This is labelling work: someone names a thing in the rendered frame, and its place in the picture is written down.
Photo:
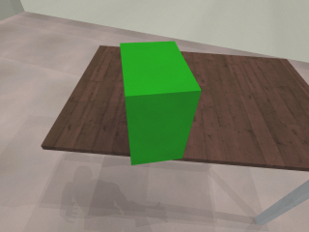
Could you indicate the carton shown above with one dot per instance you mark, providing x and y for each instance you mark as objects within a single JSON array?
[{"x": 161, "y": 96}]

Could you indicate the table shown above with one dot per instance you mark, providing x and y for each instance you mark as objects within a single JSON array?
[{"x": 252, "y": 111}]

